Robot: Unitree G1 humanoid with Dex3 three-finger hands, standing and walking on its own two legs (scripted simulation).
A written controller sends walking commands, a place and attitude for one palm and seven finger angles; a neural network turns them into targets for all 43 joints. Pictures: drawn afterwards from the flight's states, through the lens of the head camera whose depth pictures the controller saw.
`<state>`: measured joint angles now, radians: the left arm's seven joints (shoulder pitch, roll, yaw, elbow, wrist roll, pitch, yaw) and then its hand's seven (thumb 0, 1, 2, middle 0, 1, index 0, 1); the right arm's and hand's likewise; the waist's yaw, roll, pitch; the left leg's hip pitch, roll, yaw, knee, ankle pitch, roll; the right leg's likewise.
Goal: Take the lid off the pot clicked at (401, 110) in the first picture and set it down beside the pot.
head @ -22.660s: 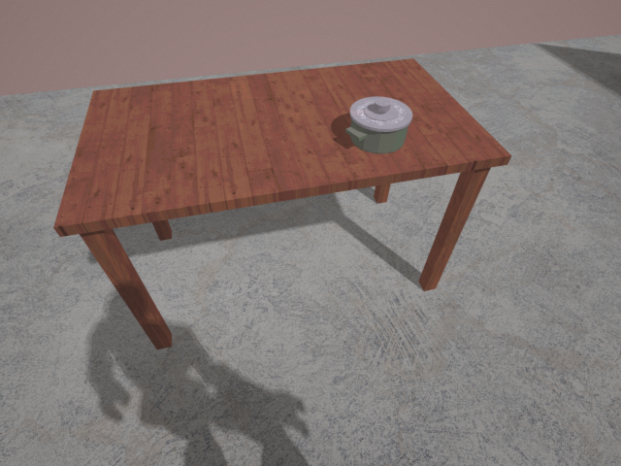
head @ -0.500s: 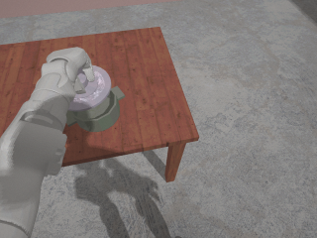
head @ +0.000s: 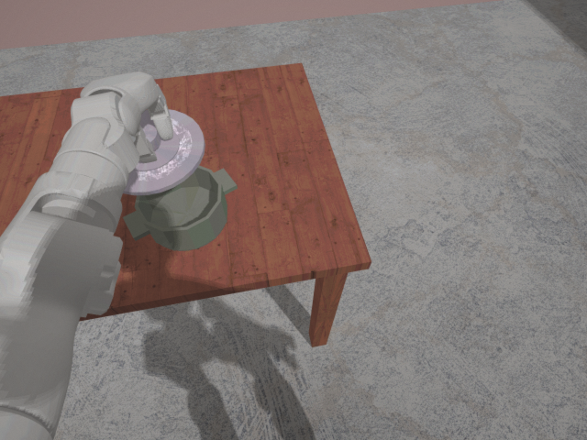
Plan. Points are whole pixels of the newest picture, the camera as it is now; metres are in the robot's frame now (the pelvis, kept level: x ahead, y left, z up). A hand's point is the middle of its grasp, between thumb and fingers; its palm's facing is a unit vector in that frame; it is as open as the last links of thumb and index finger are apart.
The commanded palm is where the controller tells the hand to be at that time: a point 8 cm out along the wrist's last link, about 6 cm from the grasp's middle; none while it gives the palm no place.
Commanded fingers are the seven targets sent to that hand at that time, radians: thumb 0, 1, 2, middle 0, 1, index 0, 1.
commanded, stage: lift the lid straight up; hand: left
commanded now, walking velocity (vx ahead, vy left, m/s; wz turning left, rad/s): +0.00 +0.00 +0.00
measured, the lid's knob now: (144, 138) +0.54 +0.16 +0.09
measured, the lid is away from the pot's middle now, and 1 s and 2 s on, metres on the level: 0.02 0.07 0.18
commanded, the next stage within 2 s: move the lid sideways beside the pot in 0.36 s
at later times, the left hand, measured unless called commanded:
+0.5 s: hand (139, 134) +0.51 +0.15 +0.13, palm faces -0.38 -0.09 -0.92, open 6.5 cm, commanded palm +0.53 +0.16 +0.21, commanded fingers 0.00 0.79 0.62 -0.98 -1.08 -1.02 -1.07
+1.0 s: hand (94, 137) +0.51 +0.21 +0.13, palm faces -0.41 -0.10 -0.91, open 6.4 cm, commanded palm +0.53 +0.21 +0.21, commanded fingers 0.00 0.79 0.62 -0.98 -1.08 -1.02 -1.07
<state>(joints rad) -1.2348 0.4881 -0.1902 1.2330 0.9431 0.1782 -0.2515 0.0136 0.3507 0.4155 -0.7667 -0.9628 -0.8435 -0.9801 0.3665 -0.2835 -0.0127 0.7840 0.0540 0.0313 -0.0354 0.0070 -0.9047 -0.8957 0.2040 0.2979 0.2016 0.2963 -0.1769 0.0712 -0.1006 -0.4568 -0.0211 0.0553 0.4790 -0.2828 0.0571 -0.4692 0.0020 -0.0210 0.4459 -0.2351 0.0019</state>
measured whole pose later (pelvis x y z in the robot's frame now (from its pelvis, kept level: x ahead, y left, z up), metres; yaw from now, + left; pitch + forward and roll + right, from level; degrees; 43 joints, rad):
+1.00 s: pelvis +0.00 +0.00 +0.00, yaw +0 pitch +14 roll -1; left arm -1.25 0.61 -0.18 1.25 0.97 0.11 -0.35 0.03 0.35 0.42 -0.76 -0.96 -0.85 -0.99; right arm 0.37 -0.30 -0.01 0.79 0.06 0.04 -0.07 0.01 -0.90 -0.90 0.20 0.30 0.20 0.30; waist -0.17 0.05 -0.09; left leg -0.44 -0.02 0.05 0.47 -0.28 0.06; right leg -0.45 0.00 -0.02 0.42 -0.22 0.01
